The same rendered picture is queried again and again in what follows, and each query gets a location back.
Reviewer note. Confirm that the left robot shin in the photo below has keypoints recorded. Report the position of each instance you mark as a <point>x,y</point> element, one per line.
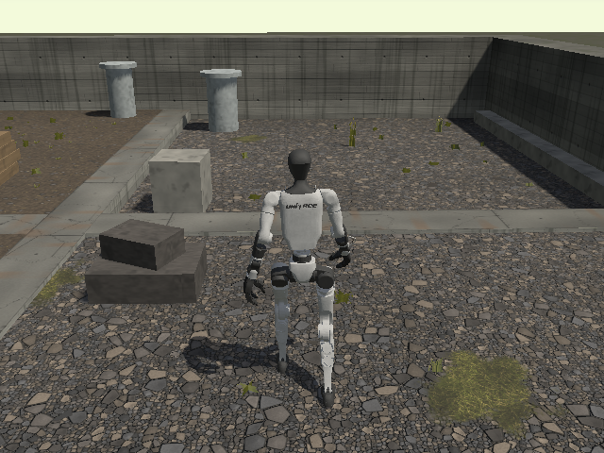
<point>281,334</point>

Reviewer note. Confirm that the left robot hand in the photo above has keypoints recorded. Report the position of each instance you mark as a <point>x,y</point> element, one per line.
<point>247,289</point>

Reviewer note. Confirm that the robot left forearm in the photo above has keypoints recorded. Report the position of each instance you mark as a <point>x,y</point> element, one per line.
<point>259,249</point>

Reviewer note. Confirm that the robot left thigh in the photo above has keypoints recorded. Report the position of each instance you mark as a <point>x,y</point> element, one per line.
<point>280,275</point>

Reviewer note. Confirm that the right robot upper arm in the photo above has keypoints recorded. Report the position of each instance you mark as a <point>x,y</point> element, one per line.
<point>334,212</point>

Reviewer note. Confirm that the left robot upper arm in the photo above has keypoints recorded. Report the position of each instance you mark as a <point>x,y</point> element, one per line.
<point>267,216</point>

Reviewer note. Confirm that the right robot hand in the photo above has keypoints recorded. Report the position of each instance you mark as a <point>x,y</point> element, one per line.
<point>337,255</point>

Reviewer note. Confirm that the robot right forearm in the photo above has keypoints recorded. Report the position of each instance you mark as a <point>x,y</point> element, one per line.
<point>343,244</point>

